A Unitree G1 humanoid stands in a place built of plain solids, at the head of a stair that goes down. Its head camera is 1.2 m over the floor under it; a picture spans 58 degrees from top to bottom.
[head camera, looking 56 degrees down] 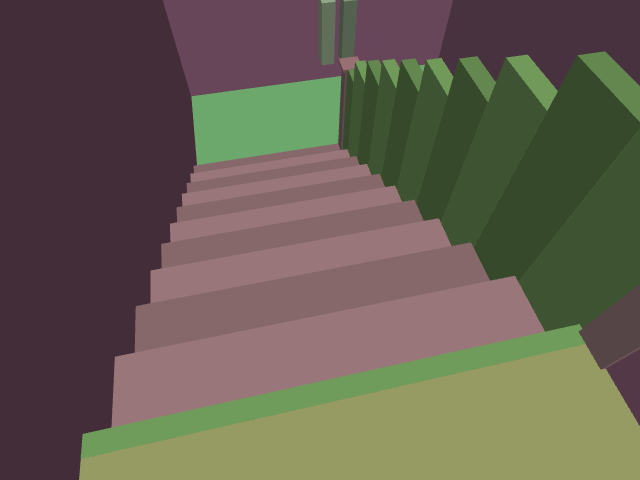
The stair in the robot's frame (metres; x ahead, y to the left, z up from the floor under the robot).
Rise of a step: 0.18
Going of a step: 0.27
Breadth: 1.41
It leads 12 degrees to the left of straight ahead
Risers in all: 11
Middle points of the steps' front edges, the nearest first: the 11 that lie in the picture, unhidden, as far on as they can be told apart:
0.36 -0.08 0.00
0.62 -0.02 -0.18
0.89 0.04 -0.35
1.15 0.09 -0.53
1.42 0.15 -0.71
1.68 0.21 -0.89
1.94 0.27 -1.06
2.21 0.32 -1.24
2.47 0.38 -1.42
2.73 0.44 -1.60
3.00 0.50 -1.77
